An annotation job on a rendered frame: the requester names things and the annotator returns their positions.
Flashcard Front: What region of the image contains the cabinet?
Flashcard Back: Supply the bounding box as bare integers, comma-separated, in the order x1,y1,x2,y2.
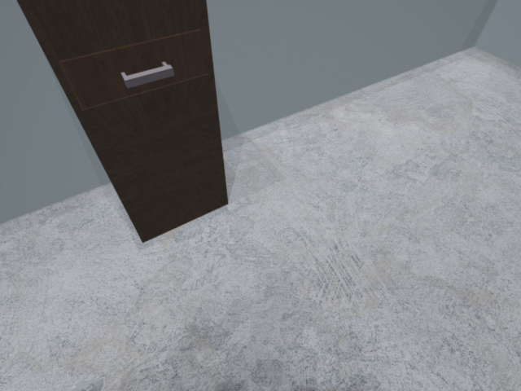
17,0,228,243

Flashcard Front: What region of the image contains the drawer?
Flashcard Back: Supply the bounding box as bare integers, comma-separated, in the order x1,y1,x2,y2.
60,29,207,108

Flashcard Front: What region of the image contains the handle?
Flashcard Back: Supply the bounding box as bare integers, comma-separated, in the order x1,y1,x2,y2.
120,62,174,88

